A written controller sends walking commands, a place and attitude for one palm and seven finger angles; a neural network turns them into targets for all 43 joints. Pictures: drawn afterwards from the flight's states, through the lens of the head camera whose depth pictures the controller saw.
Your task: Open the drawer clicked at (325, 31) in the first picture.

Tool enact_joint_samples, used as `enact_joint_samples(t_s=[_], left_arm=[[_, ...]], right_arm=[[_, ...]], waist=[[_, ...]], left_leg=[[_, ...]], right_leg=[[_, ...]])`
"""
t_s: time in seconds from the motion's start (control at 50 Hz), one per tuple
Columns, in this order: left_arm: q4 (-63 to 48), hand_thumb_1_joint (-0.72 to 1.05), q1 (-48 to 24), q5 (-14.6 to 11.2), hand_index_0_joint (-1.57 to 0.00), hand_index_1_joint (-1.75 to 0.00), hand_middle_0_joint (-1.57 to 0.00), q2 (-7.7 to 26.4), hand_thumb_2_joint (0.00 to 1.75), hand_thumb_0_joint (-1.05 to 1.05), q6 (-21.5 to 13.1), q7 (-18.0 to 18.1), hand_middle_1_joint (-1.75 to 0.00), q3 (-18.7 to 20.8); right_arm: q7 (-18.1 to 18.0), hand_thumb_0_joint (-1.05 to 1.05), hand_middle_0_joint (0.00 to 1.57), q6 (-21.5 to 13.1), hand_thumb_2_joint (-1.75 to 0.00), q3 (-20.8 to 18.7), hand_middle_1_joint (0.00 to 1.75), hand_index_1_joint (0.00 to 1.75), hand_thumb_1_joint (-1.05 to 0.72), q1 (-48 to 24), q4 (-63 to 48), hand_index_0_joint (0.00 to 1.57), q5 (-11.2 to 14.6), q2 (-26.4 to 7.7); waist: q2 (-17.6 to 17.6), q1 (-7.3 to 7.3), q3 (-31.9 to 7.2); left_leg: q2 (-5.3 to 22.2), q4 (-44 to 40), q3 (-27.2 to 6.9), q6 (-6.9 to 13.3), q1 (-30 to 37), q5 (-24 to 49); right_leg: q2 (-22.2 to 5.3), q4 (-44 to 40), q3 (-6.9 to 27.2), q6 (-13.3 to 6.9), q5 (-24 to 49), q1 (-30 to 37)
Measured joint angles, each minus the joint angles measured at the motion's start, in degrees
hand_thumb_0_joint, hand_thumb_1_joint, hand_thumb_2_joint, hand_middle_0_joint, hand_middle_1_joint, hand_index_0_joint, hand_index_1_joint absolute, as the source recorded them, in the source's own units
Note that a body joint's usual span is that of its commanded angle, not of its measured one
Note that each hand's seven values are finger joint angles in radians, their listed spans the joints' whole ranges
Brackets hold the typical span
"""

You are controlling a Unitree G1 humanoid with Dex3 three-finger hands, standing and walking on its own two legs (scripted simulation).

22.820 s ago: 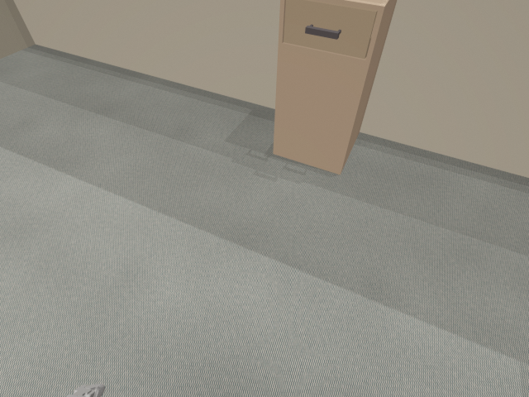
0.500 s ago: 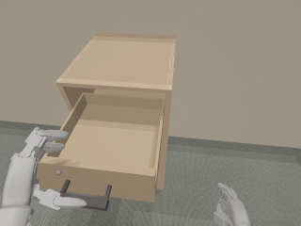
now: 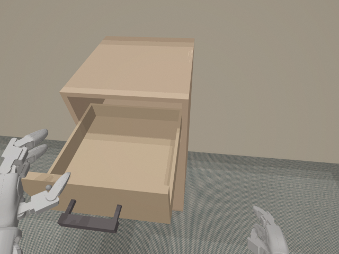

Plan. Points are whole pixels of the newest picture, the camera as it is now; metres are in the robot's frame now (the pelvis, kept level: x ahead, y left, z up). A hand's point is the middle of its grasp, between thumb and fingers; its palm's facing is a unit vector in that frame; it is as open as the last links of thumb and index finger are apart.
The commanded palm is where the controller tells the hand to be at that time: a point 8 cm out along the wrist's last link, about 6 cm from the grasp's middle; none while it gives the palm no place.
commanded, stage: draw the hand back to the body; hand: left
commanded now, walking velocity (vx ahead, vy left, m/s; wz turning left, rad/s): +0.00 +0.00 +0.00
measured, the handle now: (92, 214) +0.21 +0.22 -0.03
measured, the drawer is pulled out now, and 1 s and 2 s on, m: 0.30 0.30 0.30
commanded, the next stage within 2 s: step back with the hand held close in 0.32 s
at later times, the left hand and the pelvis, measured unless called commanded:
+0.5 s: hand (47, 190) +0.17 +0.23 +0.16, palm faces +0.40 -0.81 -0.42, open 7.4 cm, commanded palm +0.11 +0.27 +0.17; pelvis -0.01 -0.01 +0.00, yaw +1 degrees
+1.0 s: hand (21, 212) +0.14 +0.26 +0.15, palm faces +0.35 -0.80 -0.49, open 7.4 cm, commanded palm +0.07 +0.30 +0.17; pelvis -0.05 +0.02 -0.01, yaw +1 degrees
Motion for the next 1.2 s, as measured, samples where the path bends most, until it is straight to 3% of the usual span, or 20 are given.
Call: enact_joint_samples(t_s=[0.2,0.36,0.44,0.56,0.7,0.92,1.08,1.2], left_arm=[[1.5,0.72,-1.0,-0.1,-0.22,-0.41,-0.22,-0.5,0.83,0.0,0.1,0.2,-0.41,0.0],[1.9,0.85,-1.1,-0.2,-0.21,-0.32,-0.21,-0.3,0.89,0.01,-0.2,0.1,-0.32,0.0],[2.0,0.87,-0.9,-0.2,-0.21,-0.31,-0.21,-0.4,0.89,0.01,-0.3,0.2,-0.31,0.0],[-1.0,0.88,-0.1,0.4,-0.21,-0.3,-0.21,0.5,0.9,0.01,-3.6,0.1,-0.3,3.6],[-4.5,0.89,4.9,0.6,-0.21,-0.3,-0.21,1.7,0.9,0.01,-3.9,0.4,-0.3,3.4],[-8.1,0.89,5.7,0.5,-0.21,-0.3,-0.21,4.7,0.9,0.01,-3.4,1.2,-0.3,5.8],[-9.2,0.89,4.3,1.1,-0.21,-0.3,-0.21,3.8,0.9,0.01,-4.3,1.6,-0.3,6.2],[-10.7,0.89,3.3,1.0,-0.21,-0.3,-0.21,3.0,0.9,0.01,-5.0,2.4,-0.3,5.0]], right_arm=[[0.0,0.02,0.2,-0.3,-0.89,0.5,0.3,0.3,-0.9,0.0,0.3,0.2,0.0,0.6],[0.0,0.02,0.2,-0.4,-0.89,0.6,0.3,0.3,-0.9,0.2,0.5,0.2,0.0,0.8],[0.0,0.02,0.2,-0.5,-0.89,0.4,0.3,0.3,-0.9,0.3,0.7,0.2,0.0,0.7],[0.3,0.02,0.2,1.4,-0.89,0.2,0.3,0.3,-0.9,-0.2,-1.7,0.2,0.4,0.1],[-0.2,0.02,0.2,3.5,-0.89,-1.3,0.3,0.3,-0.9,-0.6,-2.0,0.2,0.4,-0.6],[-0.2,0.02,0.2,3.8,-0.89,-1.0,0.3,0.3,-0.9,-0.9,-3.9,0.2,0.1,0.7],[0.5,0.02,0.2,2.7,-0.89,0.4,0.3,0.3,-0.9,-0.9,-5.0,0.2,-0.1,1.6],[0.6,0.01,0.2,2.4,-0.89,0.2,0.3,0.3,-0.9,-0.3,-3.9,0.21,-0.2,0.7]], waist=[[0.3,0.09,0.3],[0.4,-0.1,0.6],[0.5,-0.15,0.7],[-0.2,-2.22,0.6],[-2.0,-3.54,0.8],[-4.9,-3.22,1.0],[-5.4,-2.53,0.5],[-5.2,-3.38,0.7]], left_leg=[[0.2,-0.4,-0.2,-0.4,0.3,0.6],[0.4,-0.6,-0.2,-0.6,0.2,1.0],[0.5,-0.7,-0.2,-0.6,0.2,1.1],[0.5,3.1,-1.4,-0.5,-6.4,0.7],[-1.2,4.2,-0.8,0.4,-10.3,1.1],[-2.8,7.0,0.1,1.5,-13.8,1.5],[-2.4,10.5,0.3,1.5,-16.7,1.0],[-1.5,14.8,-0.3,1.1,-20.0,-0.9]], right_leg=[[0.2,-0.4,-0.2,-0.4,0.6,0.4],[0.4,-0.9,-0.3,-0.6,1.1,0.4],[0.5,-1.1,-0.3,-0.7,1.3,0.4],[0.4,-0.3,-1.6,-0.8,1.9,-4.5],[-1.4,2.9,-0.9,0.3,1.4,-9.3],[-3.2,6.9,-0.2,1.3,1.3,-13.4],[-2.8,9.1,-0.1,1.0,1.6,-15.7],[-2.2,9.5,-1.2,0.7,2.3,-17.0]])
